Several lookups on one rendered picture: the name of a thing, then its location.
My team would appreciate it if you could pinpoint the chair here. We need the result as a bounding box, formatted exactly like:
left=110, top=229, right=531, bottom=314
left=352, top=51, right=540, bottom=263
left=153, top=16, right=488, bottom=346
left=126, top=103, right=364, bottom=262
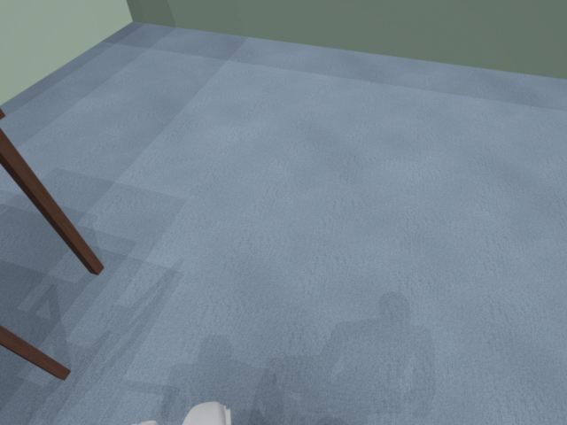
left=0, top=325, right=71, bottom=380

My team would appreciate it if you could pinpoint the table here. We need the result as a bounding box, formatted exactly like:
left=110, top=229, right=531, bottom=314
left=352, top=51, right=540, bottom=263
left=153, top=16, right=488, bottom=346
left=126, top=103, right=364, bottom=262
left=0, top=108, right=104, bottom=275

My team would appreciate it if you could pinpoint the robot left thigh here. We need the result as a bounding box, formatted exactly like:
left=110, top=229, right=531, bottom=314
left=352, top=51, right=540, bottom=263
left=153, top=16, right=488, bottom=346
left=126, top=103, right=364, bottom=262
left=183, top=402, right=231, bottom=425

